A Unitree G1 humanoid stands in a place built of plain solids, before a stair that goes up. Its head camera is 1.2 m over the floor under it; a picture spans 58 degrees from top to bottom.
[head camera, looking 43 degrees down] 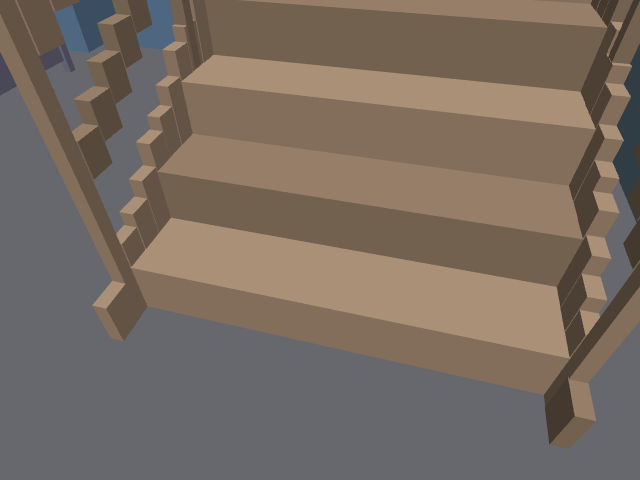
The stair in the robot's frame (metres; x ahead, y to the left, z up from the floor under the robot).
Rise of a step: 0.20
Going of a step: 0.26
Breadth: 1.40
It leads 15 degrees to the right of straight ahead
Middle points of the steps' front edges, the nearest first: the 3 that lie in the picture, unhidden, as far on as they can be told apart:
0.78 -0.03 0.20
1.03 -0.09 0.39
1.28 -0.16 0.59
